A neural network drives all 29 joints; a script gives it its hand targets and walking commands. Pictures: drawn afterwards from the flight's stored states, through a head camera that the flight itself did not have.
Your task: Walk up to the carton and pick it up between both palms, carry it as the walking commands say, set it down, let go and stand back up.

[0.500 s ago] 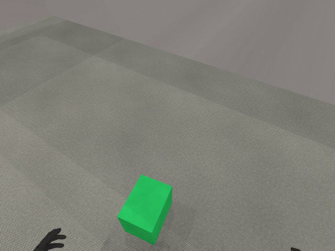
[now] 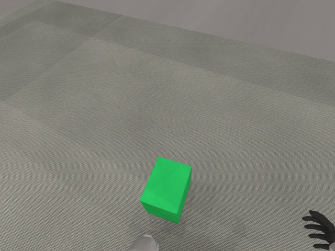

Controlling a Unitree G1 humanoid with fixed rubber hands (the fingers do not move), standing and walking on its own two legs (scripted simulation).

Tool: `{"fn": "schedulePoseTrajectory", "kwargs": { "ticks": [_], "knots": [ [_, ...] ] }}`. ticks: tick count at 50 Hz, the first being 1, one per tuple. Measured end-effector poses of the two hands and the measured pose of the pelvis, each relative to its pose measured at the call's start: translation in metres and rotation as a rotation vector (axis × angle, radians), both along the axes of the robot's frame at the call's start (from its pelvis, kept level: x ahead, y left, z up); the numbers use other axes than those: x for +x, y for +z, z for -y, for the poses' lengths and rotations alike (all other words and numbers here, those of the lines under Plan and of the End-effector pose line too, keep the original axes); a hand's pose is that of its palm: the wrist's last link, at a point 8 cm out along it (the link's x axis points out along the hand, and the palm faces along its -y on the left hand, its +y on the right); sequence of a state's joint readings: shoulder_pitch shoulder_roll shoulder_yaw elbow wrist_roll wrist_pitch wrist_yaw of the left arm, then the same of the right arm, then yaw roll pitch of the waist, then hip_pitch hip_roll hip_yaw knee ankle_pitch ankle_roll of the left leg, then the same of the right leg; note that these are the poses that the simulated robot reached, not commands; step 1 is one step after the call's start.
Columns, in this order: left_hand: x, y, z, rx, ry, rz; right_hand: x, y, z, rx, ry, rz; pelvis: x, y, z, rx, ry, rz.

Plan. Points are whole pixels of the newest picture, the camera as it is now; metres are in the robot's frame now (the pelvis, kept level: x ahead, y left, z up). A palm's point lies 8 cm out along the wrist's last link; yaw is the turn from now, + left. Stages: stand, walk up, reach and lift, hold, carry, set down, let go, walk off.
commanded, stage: walk up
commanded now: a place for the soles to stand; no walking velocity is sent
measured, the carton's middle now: (168, 190) +0.48 +0.09 -0.64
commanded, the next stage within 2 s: none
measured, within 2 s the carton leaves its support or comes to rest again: neither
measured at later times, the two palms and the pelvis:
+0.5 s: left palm out of the picture +0.12 +0.56 -0.03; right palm out of the picture +0.07 -0.17 -0.10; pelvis +0.01 +0.19 -0.02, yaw -8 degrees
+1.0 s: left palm (1, 192) +0.27 +0.54 -0.09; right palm out of the picture +0.02 -0.09 -0.07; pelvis +0.05 +0.27 +0.00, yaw -18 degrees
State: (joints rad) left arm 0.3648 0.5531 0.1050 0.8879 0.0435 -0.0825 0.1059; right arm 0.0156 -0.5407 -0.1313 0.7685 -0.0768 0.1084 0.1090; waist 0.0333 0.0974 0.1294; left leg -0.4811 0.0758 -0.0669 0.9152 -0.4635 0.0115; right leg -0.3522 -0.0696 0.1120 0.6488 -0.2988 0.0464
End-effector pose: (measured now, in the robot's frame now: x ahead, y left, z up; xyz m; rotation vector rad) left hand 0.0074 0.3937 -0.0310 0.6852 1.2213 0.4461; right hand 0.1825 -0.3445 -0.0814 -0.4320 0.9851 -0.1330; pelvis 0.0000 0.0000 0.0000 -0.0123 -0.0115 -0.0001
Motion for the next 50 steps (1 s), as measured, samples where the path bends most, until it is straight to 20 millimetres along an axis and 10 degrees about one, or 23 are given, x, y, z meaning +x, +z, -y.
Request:
{"fn": "schedulePoseTrajectory", "kwargs": {
  "ticks": [5,16,24,30,36,42,50],
  "knots": [
    [0.012,-0.015,-0.059,0.026,-0.051,0.012,-0.013,-0.013,-0.055,-0.004,0.015,0.035,-0.006,-0.019,-0.053,0.01,-0.016,0.001],
    [0.079,-0.027,-0.08,-0.071,-0.216,0.096,-0.109,-0.016,-0.108,0.006,-0.164,-0.028,0.002,-0.014,-0.113,0.0,-0.11,0.007],
    [0.107,-0.001,-0.154,0.001,-0.259,0.192,-0.11,-0.021,-0.162,0.01,-0.181,-0.025,0.007,-0.016,-0.176,0.006,-0.137,0.024],
    [0.15,-0.023,-0.209,-0.023,-0.309,0.2,-0.139,-0.033,-0.211,-0.033,-0.263,-0.029,0.015,-0.035,-0.235,0.024,-0.186,0.022],
    [0.189,-0.051,-0.19,-0.209,-0.373,0.155,-0.173,-0.016,-0.253,-0.036,-0.36,-0.054,0.026,-0.018,-0.255,0.012,-0.235,0.023],
    [0.218,-0.063,-0.162,-0.323,-0.417,0.124,-0.189,0.002,-0.251,-0.091,-0.409,-0.088,0.038,-0.01,-0.261,-0.011,-0.282,0.002],
    [0.259,-0.062,-0.145,-0.378,-0.447,0.157,-0.164,0.012,-0.254,-0.11,-0.421,-0.044,0.053,-0.003,-0.265,0.014,-0.307,-0.003]
  ]
}}
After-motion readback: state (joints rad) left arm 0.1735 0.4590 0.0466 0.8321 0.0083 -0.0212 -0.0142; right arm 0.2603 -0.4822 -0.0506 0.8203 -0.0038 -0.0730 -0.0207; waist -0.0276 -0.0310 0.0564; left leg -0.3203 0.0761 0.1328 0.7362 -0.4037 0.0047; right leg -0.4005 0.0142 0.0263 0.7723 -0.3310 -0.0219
